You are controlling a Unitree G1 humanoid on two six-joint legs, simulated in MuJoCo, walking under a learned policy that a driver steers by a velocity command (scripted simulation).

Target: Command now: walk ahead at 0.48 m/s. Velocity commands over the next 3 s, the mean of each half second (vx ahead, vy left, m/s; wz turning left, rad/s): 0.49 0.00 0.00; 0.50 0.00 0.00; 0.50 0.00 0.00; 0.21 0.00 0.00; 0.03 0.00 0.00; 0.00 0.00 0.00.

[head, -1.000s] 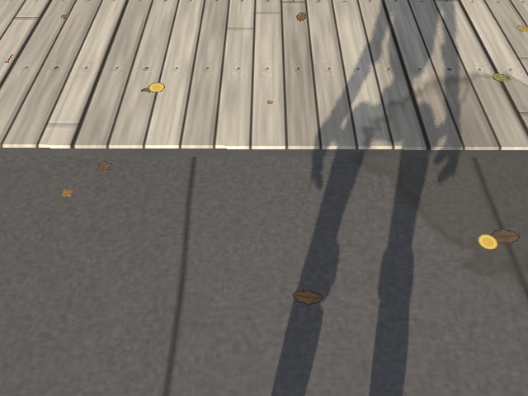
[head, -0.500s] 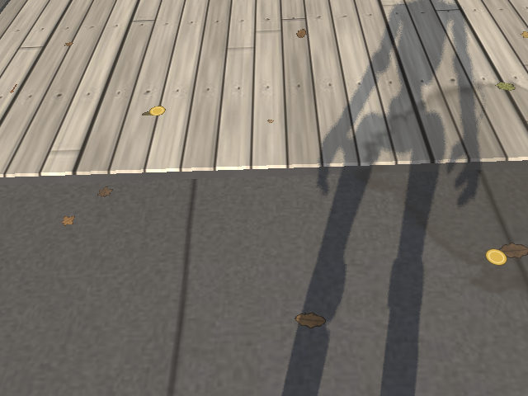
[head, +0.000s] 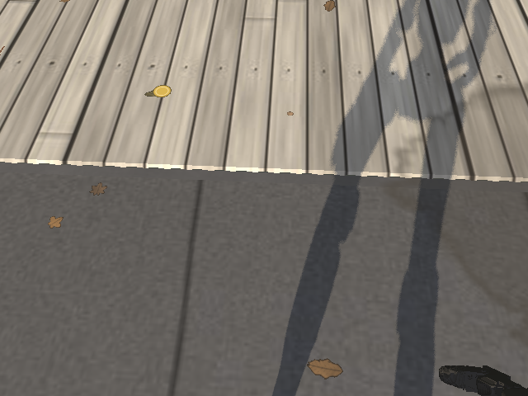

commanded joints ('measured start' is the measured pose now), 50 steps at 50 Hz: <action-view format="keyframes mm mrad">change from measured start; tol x16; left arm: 1 -18 89 11 -99 -38 -66 -17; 20 -576 86 14 -311 -16 -28 -41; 23 -493 138 31 -306 -16 -37 -51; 26 -19 347 105 -182 11 -33 -39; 32 -294 112 27 -219 20 -40 -49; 50 -76 204 57 -104 -10 0 5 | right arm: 1 404 -192 -48 83 -4 10 -11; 5 197 -62 -7 62 -26 -14 5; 26 554 -35 14 98 -14 24 -43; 50 3 -101 -18 -73 6 2 -1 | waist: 1 -179 196 -345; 8 -19 73 -35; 21 -122 61 40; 25 82 50 -231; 27 61 -246 -477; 31 -45 -64 -122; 50 -26 -75 20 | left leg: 1 893 376 -746 -314 -272 235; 4 417 263 -370 -384 -27 146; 7 272 227 -269 -462 -12 158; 20 537 255 -147 -423 91 104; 24 581 233 -101 -136 507 50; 25 433 177 -56 121 442 17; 27 -145 -44 -165 713 -462 -56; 28 -241 23 -196 784 -423 -33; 42 -152 130 -94 89 205 -72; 50 -93 78 -68 -79 42 -13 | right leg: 1 -745 36 141 721 -33 -42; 15 -660 -84 -3 -40 580 -15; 22 -628 -34 -14 -217 429 -64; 25 -52 -34 7 -201 426 -156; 26 375 -302 461 -250 278 -317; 27 437 -368 754 -421 200 -350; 33 -175 -187 212 -562 421 -225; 50 85 -232 51 -497 639 -169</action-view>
